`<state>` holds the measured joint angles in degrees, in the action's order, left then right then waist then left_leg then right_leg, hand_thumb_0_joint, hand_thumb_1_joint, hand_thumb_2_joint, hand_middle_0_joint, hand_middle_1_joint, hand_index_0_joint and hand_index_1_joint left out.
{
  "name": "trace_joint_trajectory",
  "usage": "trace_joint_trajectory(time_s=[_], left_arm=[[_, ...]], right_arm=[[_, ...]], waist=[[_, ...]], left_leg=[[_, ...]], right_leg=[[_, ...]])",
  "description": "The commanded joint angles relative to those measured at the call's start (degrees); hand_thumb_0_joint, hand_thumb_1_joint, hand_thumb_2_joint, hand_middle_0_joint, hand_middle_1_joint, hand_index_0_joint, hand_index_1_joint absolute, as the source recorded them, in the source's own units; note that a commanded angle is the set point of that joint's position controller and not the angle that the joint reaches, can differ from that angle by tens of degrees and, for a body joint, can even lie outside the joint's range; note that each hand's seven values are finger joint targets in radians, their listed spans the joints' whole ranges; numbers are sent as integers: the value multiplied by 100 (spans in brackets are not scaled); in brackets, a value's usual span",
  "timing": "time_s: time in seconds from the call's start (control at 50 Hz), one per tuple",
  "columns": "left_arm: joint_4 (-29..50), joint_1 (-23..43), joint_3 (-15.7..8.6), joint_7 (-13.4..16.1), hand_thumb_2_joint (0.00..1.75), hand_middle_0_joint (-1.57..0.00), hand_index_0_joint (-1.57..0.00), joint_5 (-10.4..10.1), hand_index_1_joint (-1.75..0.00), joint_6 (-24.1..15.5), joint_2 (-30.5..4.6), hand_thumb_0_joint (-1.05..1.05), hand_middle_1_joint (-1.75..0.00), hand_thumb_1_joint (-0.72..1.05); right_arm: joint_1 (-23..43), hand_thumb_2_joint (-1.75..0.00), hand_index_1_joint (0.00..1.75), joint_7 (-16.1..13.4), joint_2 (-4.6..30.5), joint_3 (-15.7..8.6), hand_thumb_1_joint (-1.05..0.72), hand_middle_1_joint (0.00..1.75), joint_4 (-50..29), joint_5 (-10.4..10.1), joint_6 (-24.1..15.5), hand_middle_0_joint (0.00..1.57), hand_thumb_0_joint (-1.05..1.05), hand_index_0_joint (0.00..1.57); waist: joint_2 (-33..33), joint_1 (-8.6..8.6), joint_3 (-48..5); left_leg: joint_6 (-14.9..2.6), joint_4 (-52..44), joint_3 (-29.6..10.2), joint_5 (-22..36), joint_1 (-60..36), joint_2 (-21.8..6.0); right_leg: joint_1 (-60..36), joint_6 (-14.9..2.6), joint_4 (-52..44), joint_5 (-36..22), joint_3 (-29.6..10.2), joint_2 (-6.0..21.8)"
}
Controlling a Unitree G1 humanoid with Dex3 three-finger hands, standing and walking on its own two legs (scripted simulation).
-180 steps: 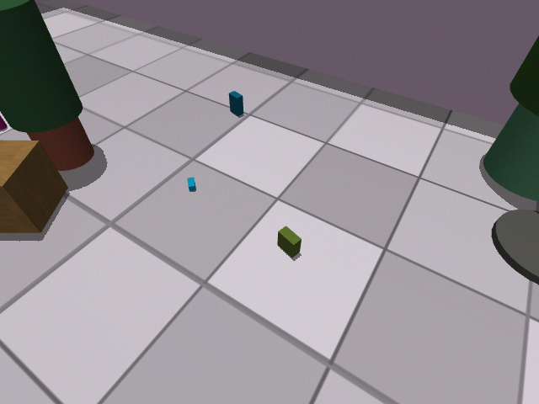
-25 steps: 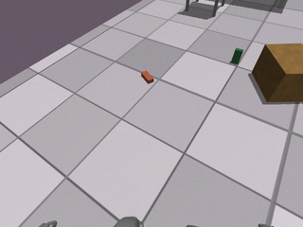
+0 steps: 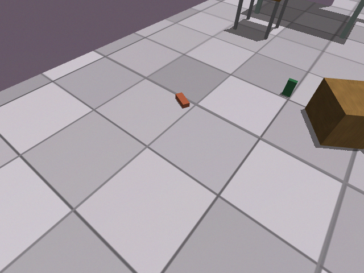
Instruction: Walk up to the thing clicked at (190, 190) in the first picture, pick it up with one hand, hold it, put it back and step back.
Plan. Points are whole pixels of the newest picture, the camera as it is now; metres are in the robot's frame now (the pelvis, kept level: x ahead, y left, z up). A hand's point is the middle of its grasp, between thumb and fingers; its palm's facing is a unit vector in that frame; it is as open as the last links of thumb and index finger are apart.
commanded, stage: walk up
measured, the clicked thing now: out of the picture +0.38 -1.33 -0.74
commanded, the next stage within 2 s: stand in 0.42 s
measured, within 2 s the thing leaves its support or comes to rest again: neither
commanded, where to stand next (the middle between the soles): +0.07 +0.00 m, yaw -3 degrees
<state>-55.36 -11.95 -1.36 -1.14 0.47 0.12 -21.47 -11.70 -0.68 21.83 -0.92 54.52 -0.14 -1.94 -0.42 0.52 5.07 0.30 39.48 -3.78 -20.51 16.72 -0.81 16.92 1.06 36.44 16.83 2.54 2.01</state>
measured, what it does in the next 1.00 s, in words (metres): stands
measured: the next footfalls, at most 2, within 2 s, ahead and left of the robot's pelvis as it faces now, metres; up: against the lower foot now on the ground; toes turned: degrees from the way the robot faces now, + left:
none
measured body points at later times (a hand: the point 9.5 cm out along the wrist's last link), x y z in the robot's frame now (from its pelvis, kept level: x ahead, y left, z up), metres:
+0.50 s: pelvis +0.01 +0.00 +0.02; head +0.01 +0.00 +0.47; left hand +0.10 +0.31 -0.11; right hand +0.10 -0.31 -0.10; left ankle +0.01 +0.13 -0.72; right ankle +0.03 -0.14 -0.72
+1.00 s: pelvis +0.00 -0.02 +0.02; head +0.01 -0.02 +0.47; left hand +0.07 +0.29 -0.11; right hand +0.08 -0.32 -0.11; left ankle +0.01 +0.13 -0.72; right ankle +0.03 -0.14 -0.72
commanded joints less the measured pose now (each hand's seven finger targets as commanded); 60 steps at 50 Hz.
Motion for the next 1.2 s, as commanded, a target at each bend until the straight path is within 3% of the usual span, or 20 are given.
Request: trace_joint_trajectory(time_s=[0.0,0.04,0.16,0.38,0.4,0.44,0.5,0.56,0.62,0.72,0.74,0.82,1.0,1.12,1.18], left_arm=[[383,542,-263,50,90,-20,-20,-6,-30,-167,-1443,0,-30,90],[274,553,-212,51,90,-20,-20,-13,-30,-174,-1270,0,-30,90],[0,735,-205,75,90,-20,-20,-53,-30,-214,-1246,0,-30,90],[-370,1028,-164,52,90,-20,-20,-57,-30,-138,-1148,0,-30,90],[-475,999,-120,73,90,-20,-20,-52,-30,-133,-1100,0,-30,90],[-536,981,-111,97,90,-20,-20,-61,-30,-156,-1146,0,-30,90],[-603,1073,-115,116,90,-20,-20,-53,-30,-186,-1190,0,-30,90],[-676,1092,-100,119,90,-20,-20,-47,-30,-192,-1182,0,-30,90],[-740,1171,-90,124,90,-20,-20,-33,-30,-182,-1217,0,-30,90],[-766,1161,-84,119,90,-20,-20,1,-30,-163,-1244,0,-30,90],[-767,1124,-85,125,90,-20,-20,0,-30,-162,-1244,0,-30,90],[-793,1012,-86,113,90,-20,-20,-24,-30,-187,-1191,0,-30,90],[-771,996,-99,123,90,-20,-20,-12,-30,-170,-1173,0,-30,90],[-740,1019,-110,123,90,-20,-20,-10,-30,-152,-1225,0,-30,90],[-718,1000,-120,125,90,-20,-20,-12,-30,-168,-1213,0,-30,90]], right_arm=[[-117,-90,30,-75,1202,-303,-90,30,-80,33,-100,20,0,20],[277,-90,30,-24,1253,-285,-90,30,-73,32,-129,20,0,20],[378,-90,30,-26,1198,-180,-90,30,212,22,-148,20,0,20],[841,-90,30,-15,1202,-123,-90,30,535,69,-116,20,0,20],[999,-90,30,-4,1089,-106,-90,30,551,58,-94,20,0,20],[980,-90,30,-2,1109,-116,-90,30,577,36,-90,20,0,20],[955,-90,30,-4,1102,-126,-90,30,647,15,-70,20,0,20],[1010,-90,30,5,1088,-123,-90,30,695,16,-16,20,0,20],[1093,-90,30,24,1044,-125,-90,30,733,16,42,20,0,20],[942,-90,30,63,1065,-135,-90,30,810,52,83,20,0,20],[1015,-90,30,68,1037,-139,-90,30,791,61,92,20,0,20],[1002,-90,30,59,1035,-119,-90,30,801,59,33,20,0,20],[925,-90,30,41,1046,-101,-90,30,837,58,52,20,0,20],[821,-90,30,47,1024,-98,-90,30,832,68,81,20,0,20],[847,-90,30,42,1022,-101,-90,30,810,68,65,20,0,20]], waist=[[-207,-210,-525],[-189,-57,-479],[-279,-20,-727],[199,62,-525],[339,121,-392],[270,87,-658],[191,39,-851],[186,6,-805],[9,-10,-593],[17,-56,-397],[-47,-12,-419],[126,22,-643],[66,12,-626],[-9,-8,-500],[17,5,-627]], left_leg=[[-261,-893,-269,223,-475,-41],[-425,-1086,-580,640,-242,-278],[-301,-1246,-437,1686,-348,-312],[-255,-2085,-623,1215,-161,-461],[-157,-2179,-639,1640,-320,-567],[-110,-2029,-562,2312,-606,-568],[-71,-2007,-444,2613,-808,-569],[-92,-2099,-403,2168,-791,-562],[-64,-2230,-384,1424,-762,-498],[-69,-2340,-363,686,-587,-448],[-78,-2289,-348,738,-658,-440],[-57,-2330,-382,1462,-808,-544],[-58,-2309,-332,1444,-736,-556],[-47,-2292,-300,1184,-710,-510],[-49,-2258,-296,1532,-789,-551]], right_leg=[[146,-723,-1235,-203,-1205,1109],[-4,-468,-1147,-84,-687,652],[-704,-440,-1158,-998,-557,697],[-1086,-251,-1507,-547,-331,555],[-1013,-240,-1508,-664,-407,496],[-1186,-231,-1583,-1117,-405,553],[-1381,-229,-1598,-1565,-430,597],[-1388,-198,-1765,-1354,-446,589],[-1087,-198,-2008,-657,-522,576],[-848,-182,-2172,116,-601,556],[-788,-195,-2207,195,-639,587],[-1053,-213,-1998,-698,-576,566],[-1118,-192,-1995,-737,-552,550],[-893,-214,-2137,-221,-633,565],[-1025,-228,-2032,-756,-607,576]])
